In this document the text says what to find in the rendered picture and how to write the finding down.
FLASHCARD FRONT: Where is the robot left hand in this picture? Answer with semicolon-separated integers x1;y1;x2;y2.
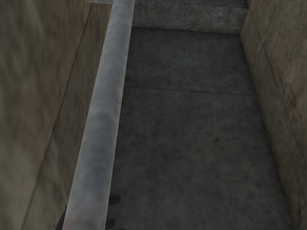
54;193;126;230

